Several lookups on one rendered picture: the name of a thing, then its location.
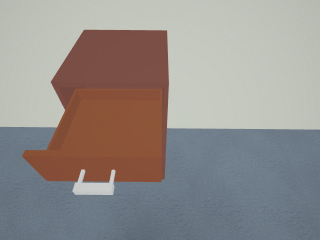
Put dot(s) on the drawer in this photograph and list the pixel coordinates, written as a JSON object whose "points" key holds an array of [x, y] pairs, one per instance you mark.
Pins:
{"points": [[103, 130]]}

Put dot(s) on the handle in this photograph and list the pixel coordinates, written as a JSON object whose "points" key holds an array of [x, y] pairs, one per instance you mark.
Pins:
{"points": [[85, 188]]}

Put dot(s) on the cabinet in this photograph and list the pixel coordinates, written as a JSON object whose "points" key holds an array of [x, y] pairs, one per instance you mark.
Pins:
{"points": [[117, 59]]}

